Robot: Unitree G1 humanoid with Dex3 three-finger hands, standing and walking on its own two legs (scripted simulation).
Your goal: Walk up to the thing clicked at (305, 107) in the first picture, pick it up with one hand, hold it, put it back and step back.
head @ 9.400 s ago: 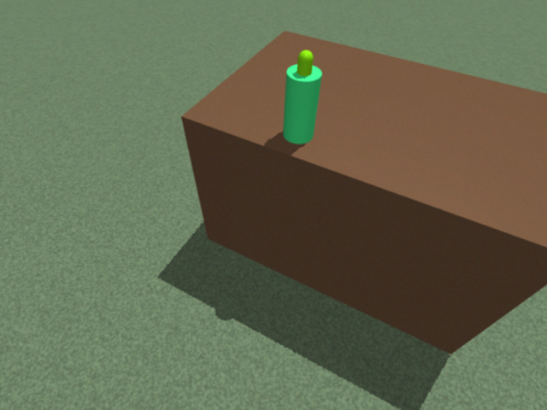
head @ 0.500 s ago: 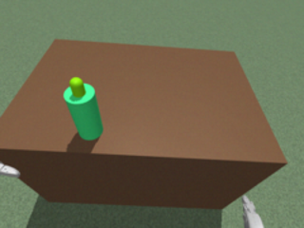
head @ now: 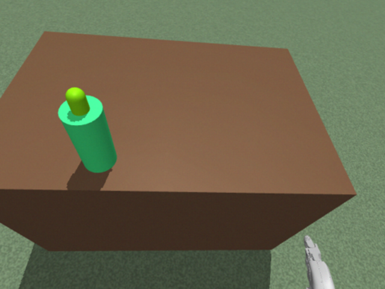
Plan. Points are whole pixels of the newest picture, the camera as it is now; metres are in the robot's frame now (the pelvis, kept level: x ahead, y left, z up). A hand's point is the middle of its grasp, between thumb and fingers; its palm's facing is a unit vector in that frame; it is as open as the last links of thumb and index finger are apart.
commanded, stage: go down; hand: left
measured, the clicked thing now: (89, 130) +0.45 +0.23 +0.02
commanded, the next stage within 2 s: approach in 1.56 s
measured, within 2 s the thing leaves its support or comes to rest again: neither
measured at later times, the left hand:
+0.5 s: hand out of the picture +0.33 +0.41 +0.10, palm faces +0.29 -0.96 +0.01, open 17.7 cm
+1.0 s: hand out of the picture +0.36 +0.43 +0.10, palm faces +0.30 -0.96 +0.01, open 17.6 cm
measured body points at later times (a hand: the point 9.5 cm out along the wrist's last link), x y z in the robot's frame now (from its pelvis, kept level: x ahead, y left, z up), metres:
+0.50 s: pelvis +0.00 +0.00 -0.01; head +0.06 +0.03 +0.43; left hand +0.31 +0.46 +0.11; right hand +0.16 -0.26 -0.06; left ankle +0.00 +0.13 -0.71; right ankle -0.02 -0.15 -0.71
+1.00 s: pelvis +0.00 +0.01 -0.03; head +0.08 +0.05 +0.41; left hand +0.33 +0.48 +0.10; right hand +0.15 -0.25 -0.07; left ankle +0.00 +0.13 -0.71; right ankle -0.02 -0.15 -0.71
